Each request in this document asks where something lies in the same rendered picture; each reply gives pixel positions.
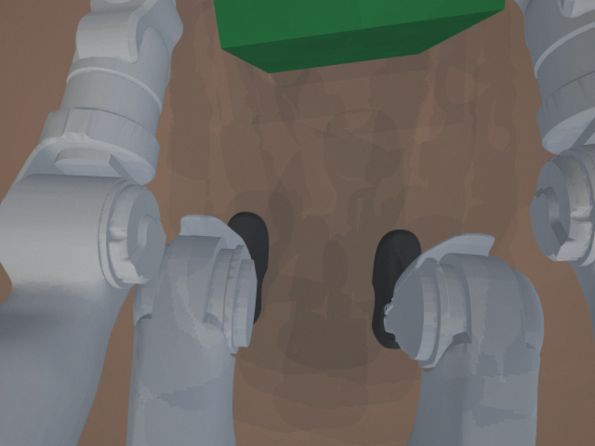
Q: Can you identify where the left robot upper arm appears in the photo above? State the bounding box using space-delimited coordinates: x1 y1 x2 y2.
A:
0 174 166 446

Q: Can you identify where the robot left forearm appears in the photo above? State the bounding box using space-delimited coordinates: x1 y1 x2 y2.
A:
0 0 183 266

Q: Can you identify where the robot right forearm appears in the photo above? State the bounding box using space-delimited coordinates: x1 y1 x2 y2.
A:
514 0 595 155

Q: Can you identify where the carton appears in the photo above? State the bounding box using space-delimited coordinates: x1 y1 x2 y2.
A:
213 0 505 73

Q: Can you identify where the right robot upper arm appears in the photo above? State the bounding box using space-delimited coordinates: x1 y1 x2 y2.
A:
530 144 595 339

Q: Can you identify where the robot right foot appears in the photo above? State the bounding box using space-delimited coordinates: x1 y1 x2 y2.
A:
372 230 421 349

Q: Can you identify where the robot foot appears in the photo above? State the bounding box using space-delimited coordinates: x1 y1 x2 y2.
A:
228 212 269 324
372 230 421 349

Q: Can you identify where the robot left foot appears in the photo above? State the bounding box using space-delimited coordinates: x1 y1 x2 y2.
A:
228 212 269 324

